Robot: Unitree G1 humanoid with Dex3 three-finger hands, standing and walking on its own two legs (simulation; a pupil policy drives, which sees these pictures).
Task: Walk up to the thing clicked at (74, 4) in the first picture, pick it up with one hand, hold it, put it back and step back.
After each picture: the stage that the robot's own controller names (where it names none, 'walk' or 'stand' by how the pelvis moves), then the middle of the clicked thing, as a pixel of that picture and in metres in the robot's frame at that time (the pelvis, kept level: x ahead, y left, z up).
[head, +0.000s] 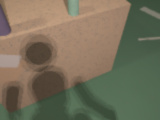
stand; (73, 4) +0.86 +0.08 +0.02
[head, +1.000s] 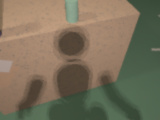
rise first; (71, 10) +0.75 +0.11 +0.04
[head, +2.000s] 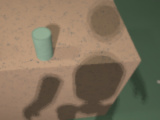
walk; (43, 44) +0.45 +0.19 +0.05
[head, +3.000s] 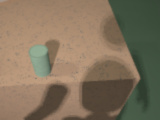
stand; (40, 61) +0.41 +0.19 +0.03
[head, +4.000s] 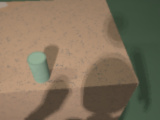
stand; (39, 67) +0.40 +0.19 +0.02
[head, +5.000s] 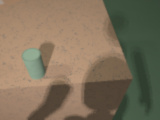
stand; (34, 64) +0.41 +0.21 +0.02
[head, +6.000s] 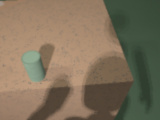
stand; (34, 66) +0.40 +0.21 +0.02
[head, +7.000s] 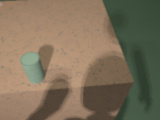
rise first; (33, 68) +0.39 +0.21 +0.02
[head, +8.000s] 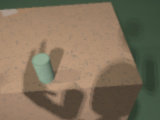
rise first; (44, 69) +0.40 +0.20 +0.02
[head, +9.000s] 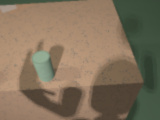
go down; (44, 66) +0.40 +0.20 +0.02
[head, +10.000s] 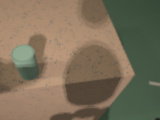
go down; (26, 63) +0.39 +0.19 +0.04
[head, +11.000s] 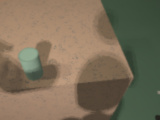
go down; (31, 64) +0.41 +0.19 +0.03
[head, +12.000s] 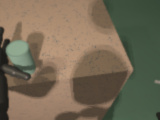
close in; (22, 59) +0.40 +0.20 +0.05
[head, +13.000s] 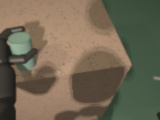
lift; (23, 52) +0.42 +0.20 +0.07
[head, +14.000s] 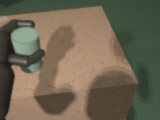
lift; (28, 51) +0.33 +0.16 +0.22
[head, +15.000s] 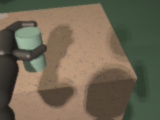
lift; (32, 50) +0.34 +0.16 +0.20
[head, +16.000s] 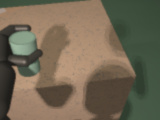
hold; (26, 54) +0.33 +0.18 +0.18
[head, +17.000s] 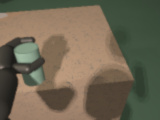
crouch; (30, 64) +0.33 +0.18 +0.15
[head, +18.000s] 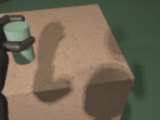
crouch; (20, 43) +0.38 +0.20 +0.20
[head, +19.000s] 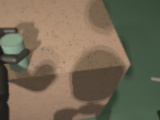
lower; (16, 53) +0.42 +0.22 +0.06
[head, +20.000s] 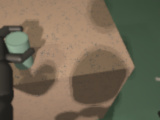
lower; (20, 51) +0.42 +0.21 +0.07
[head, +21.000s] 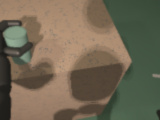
lower; (19, 46) +0.44 +0.21 +0.07
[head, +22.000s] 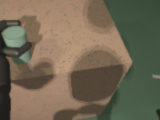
lower; (18, 46) +0.44 +0.21 +0.07
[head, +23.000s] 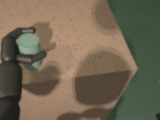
open; (30, 52) +0.42 +0.19 +0.07
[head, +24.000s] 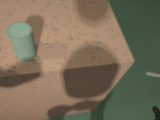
rise; (23, 42) +0.43 +0.19 +0.07
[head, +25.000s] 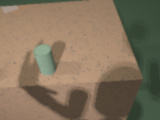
sink last; (45, 60) +0.43 +0.20 +0.04
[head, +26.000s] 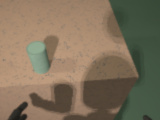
stand; (39, 58) +0.42 +0.19 +0.03
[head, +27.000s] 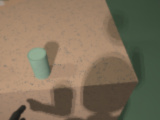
stand; (39, 64) +0.41 +0.19 +0.03
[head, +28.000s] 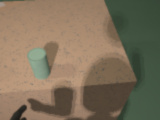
stand; (39, 64) +0.41 +0.20 +0.02
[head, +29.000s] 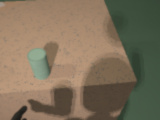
stand; (39, 64) +0.41 +0.20 +0.02
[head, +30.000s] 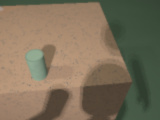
walk; (37, 65) +0.42 +0.20 +0.03
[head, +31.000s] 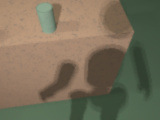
walk; (46, 18) +0.60 +0.20 +0.03
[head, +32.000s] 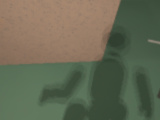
walk; out of the picture +0.97 +0.15 +0.04
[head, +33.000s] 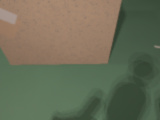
stand; out of the picture +1.10 +0.16 +0.04
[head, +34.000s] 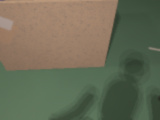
stand; out of the picture +1.08 +0.16 +0.01
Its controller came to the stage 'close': yes
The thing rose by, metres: 0.22
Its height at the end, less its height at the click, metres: +0.00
